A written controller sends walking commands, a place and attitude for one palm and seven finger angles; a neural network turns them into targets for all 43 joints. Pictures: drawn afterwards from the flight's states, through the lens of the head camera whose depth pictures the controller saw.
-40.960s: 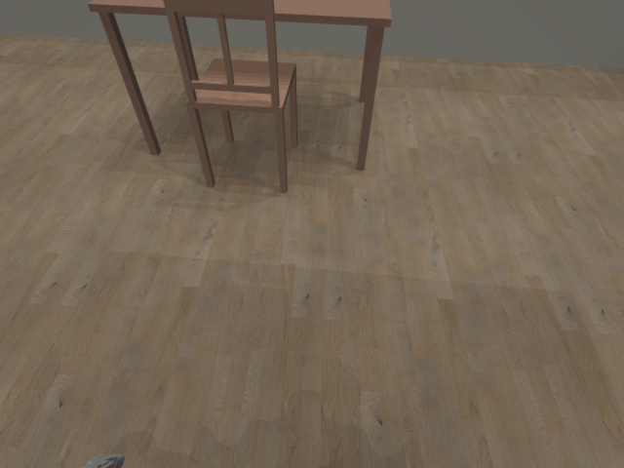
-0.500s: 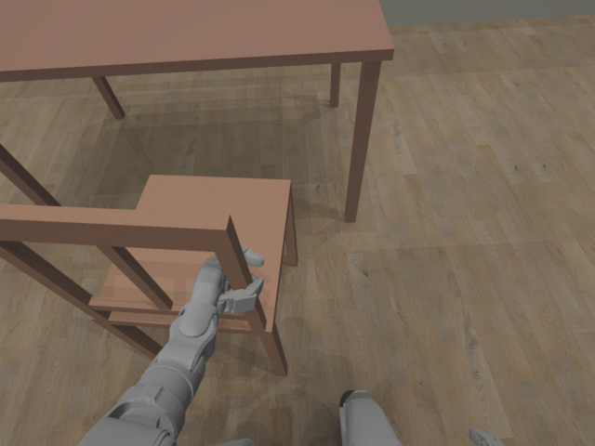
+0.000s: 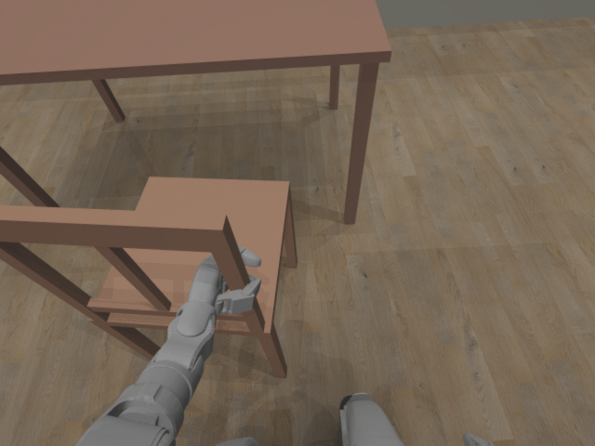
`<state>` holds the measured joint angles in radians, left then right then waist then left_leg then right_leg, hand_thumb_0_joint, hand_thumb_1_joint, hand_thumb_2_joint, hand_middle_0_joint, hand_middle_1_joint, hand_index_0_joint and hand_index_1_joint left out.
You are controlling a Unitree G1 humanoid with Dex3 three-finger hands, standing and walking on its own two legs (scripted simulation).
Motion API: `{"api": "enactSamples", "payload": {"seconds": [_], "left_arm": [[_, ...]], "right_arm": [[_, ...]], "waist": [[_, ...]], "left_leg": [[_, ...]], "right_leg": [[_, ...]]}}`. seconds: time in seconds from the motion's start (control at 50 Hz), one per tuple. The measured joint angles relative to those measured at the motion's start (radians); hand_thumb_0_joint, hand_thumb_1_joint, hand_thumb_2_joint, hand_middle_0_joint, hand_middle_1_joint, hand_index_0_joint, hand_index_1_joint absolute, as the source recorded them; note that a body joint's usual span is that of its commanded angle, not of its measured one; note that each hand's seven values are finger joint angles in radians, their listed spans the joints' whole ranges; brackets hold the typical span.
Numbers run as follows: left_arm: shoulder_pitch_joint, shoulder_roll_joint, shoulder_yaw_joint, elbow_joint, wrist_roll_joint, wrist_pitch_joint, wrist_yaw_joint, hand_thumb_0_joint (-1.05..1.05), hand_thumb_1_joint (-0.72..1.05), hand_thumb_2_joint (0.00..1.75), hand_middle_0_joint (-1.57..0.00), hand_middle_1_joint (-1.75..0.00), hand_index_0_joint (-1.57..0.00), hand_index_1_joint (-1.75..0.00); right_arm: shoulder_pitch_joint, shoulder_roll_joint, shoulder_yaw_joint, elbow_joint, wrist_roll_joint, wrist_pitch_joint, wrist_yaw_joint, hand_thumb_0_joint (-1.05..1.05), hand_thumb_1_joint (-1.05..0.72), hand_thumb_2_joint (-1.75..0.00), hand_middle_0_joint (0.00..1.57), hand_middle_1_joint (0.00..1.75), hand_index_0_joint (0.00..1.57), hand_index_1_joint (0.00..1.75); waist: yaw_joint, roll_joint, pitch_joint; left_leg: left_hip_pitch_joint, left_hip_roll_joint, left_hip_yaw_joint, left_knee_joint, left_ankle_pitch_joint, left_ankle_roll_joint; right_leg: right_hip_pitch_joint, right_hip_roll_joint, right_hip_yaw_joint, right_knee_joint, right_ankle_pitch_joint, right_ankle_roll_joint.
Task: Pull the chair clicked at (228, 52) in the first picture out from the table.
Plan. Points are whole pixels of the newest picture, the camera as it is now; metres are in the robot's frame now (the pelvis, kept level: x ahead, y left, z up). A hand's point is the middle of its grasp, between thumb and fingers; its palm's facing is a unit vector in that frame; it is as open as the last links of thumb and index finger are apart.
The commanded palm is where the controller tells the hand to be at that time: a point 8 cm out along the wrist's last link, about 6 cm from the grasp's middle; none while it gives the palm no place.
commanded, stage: step backward, pulling the chair out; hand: left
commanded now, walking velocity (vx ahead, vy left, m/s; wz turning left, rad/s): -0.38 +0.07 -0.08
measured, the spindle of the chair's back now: (138, 279) +0.37 +0.28 -0.07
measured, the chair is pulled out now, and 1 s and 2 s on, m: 0.32 0.32 0.34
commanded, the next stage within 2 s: stop walking, hand still on the chair in 0.90 s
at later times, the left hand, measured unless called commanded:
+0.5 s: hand (245, 293) +0.33 +0.09 -0.05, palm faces -0.13 -0.98 -0.17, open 5.9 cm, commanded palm +0.33 +0.14 -0.04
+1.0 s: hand (244, 294) +0.33 +0.09 -0.05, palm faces -0.15 -0.97 -0.18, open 6.0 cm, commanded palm +0.32 +0.14 -0.03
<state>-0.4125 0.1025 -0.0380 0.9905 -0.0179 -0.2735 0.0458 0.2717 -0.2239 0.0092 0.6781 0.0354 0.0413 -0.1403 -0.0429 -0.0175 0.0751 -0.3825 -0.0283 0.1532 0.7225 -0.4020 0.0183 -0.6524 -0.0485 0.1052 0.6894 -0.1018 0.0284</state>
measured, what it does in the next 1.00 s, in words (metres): stands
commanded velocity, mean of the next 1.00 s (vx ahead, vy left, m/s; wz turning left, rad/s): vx -0.37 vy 0.01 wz -0.07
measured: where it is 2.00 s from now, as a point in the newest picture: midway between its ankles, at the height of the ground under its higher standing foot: outside the picture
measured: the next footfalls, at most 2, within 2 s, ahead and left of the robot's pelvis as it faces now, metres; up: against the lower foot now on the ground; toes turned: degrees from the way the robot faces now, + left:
none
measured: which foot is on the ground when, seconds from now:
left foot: down 0.00-1.00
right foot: down 0.00-1.00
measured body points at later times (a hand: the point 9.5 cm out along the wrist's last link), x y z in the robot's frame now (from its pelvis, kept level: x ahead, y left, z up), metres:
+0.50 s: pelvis +0.00 +0.01 +0.01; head +0.06 -0.01 +0.45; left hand +0.34 +0.14 -0.04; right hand +0.07 -0.25 -0.12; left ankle -0.01 +0.11 -0.71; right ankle +0.15 -0.12 -0.71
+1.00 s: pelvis +0.00 +0.01 +0.00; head +0.06 -0.01 +0.45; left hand +0.34 +0.14 -0.03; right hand +0.07 -0.26 -0.13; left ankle -0.01 +0.11 -0.71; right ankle +0.15 -0.12 -0.71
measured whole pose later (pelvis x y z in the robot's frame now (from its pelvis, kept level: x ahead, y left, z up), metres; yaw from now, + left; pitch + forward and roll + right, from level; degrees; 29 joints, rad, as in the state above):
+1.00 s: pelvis +0.00 +0.01 +0.00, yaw -1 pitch +2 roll +5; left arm -0.40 0.12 -0.05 0.98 0.00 -0.25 0.05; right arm 0.31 -0.23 0.01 0.66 0.04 0.04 -0.15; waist -0.05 -0.05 0.08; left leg -0.34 -0.04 0.16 0.68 -0.39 0.03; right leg -0.62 -0.05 0.12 0.66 -0.08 0.03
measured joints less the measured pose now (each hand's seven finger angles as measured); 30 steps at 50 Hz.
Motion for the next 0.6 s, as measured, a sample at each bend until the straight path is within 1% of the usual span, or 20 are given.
{"api": "enactSamples", "payload": {"seconds": [0.06,0.14,0.2,0.3,0.42,0.5,0.6], "left_arm": [[-0.017,-0.003,0.013,0.021,-0.003,-0.004,0.008,0.09,0.57,0.75,-0.34,-1.25,-0.5,-1.45],[-0.017,0.004,0.015,0.023,0.002,-0.004,0.012,0.09,0.58,0.74,-0.33,-1.25,-0.5,-1.45],[-0.004,0.011,0.008,0.005,0.008,0.003,0.009,0.08,0.58,0.73,-0.33,-1.25,-0.5,-1.45],[0.014,0.016,-0.005,-0.019,0.011,0.014,0.003,0.08,0.57,0.74,-0.34,-1.25,-0.5,-1.45],[0.001,0.008,0.002,0.004,0.008,0.006,0.009,0.08,0.57,0.74,-0.33,-1.25,-0.5,-1.45],[-0.004,0.006,0.004,0.018,0.01,0.0,0.012,0.08,0.58,0.73,-0.32,-1.26,-0.5,-1.45],[0.009,0.013,-0.007,0.002,0.015,0.006,0.003,0.08,0.57,0.73,-0.33,-1.25,-0.5,-1.45]], "right_arm": [[-0.013,-0.008,-0.002,0.003,0.0,-0.006,0.005,0.01,-0.91,-0.9,0.2,0.3,0.2,0.3],[-0.005,-0.018,0.0,-0.008,0.003,-0.012,0.003,0.01,-0.91,-0.9,0.2,0.3,0.2,0.3],[0.015,-0.021,0.001,-0.022,0.006,-0.01,-0.003,0.01,-0.91,-0.9,0.2,0.3,0.2,0.3],[0.031,-0.018,-0.001,-0.022,0.007,0.0,-0.007,0.01,-0.91,-0.9,0.2,0.3,0.2,0.3],[0.012,-0.014,-0.002,-0.004,0.002,0.0,-0.001,0.01,-0.91,-0.9,0.2,0.3,0.2,0.3],[0.013,-0.01,0.003,-0.007,0.003,-0.006,-0.001,0.01,-0.91,-0.9,0.2,0.3,0.2,0.3],[0.032,0.0,0.008,-0.018,0.005,-0.006,-0.008,0.01,-0.91,-0.9,0.2,0.3,0.2,0.3]], "waist": [[-0.009,0.003,0.008],[-0.017,-0.01,0.008],[-0.019,-0.023,0.004],[-0.012,-0.025,0.0],[-0.014,-0.01,0.001],[-0.017,-0.015,0.0],[-0.01,-0.028,-0.004]], "left_leg": [[0.003,0.003,-0.002,-0.031,0.023,0.001],[0.013,-0.001,0.005,-0.069,0.047,0.006],[0.02,-0.006,0.009,-0.068,0.045,0.009],[0.02,-0.005,0.009,-0.031,0.016,0.005],[0.016,0.005,0.005,-0.039,0.023,0.005],[0.025,0.002,0.009,-0.065,0.038,0.009],[0.032,-0.007,0.014,-0.048,0.024,0.009]], "right_leg": [[0.017,0.002,-0.004,-0.055,0.034,0.0],[0.032,0.0,0.002,-0.105,0.066,0.003],[0.029,-0.003,0.008,-0.087,0.056,0.002],[0.018,-0.002,0.009,-0.03,0.019,0.002],[0.031,0.006,0.002,-0.071,0.041,0.004],[0.042,0.004,0.006,-0.103,0.06,0.006],[0.027,-0.002,0.014,-0.045,0.027,0.003]]}}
